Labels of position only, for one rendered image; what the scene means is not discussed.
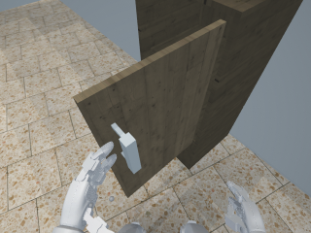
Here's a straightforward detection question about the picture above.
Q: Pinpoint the robot thigh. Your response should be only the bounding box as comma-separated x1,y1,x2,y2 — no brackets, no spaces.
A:
118,223,146,233
180,222,209,233

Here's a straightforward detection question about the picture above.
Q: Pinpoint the robot right hand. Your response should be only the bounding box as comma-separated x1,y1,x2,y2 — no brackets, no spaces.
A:
225,181,266,233

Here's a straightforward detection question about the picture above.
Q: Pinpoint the left robot thigh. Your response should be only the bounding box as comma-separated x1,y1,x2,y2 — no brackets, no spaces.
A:
118,223,146,233

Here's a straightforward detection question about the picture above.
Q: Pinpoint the cupboard door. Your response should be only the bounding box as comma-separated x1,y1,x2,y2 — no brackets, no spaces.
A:
73,19,226,198

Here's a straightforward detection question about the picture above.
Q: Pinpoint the handle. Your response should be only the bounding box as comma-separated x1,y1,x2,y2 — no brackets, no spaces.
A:
111,123,142,174

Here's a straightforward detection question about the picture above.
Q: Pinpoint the robot left hand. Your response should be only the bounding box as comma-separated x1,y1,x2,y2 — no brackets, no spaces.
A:
59,141,117,233

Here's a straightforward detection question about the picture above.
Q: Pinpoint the right robot thigh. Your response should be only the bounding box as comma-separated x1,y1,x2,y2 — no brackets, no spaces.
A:
180,222,209,233

